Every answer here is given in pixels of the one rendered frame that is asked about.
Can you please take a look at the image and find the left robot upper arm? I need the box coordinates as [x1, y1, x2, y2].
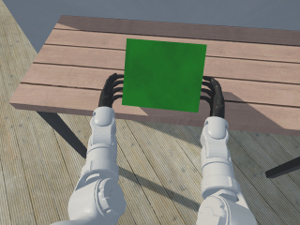
[50, 177, 127, 225]

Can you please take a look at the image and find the left robot forearm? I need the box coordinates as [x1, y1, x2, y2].
[73, 106, 119, 192]

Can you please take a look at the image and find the left robot hand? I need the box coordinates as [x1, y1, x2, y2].
[98, 72, 124, 108]

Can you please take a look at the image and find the carton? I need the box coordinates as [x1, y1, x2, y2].
[122, 38, 207, 113]

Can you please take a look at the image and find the right robot upper arm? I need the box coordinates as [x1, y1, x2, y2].
[196, 195, 258, 225]

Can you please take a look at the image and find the table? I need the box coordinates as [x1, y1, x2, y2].
[8, 15, 300, 179]

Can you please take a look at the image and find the right robot hand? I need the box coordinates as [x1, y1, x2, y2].
[200, 76, 225, 119]

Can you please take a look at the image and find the right robot forearm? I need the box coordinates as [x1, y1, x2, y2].
[200, 116, 251, 212]

